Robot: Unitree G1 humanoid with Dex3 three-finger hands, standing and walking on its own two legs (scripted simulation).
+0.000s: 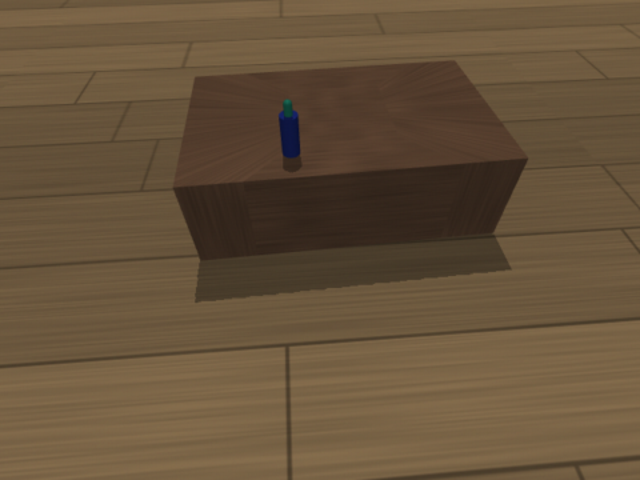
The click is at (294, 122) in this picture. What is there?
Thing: necked bottle
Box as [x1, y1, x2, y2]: [279, 99, 299, 157]
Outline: 286,99 283,102 284,110 279,113 282,152 287,157 294,157 299,154 297,113 291,109 291,102 288,99
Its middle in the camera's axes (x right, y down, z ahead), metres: -0.11 -0.37 +1.34
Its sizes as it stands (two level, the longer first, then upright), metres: 0.064 0.064 0.206
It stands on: a support 0.39 m high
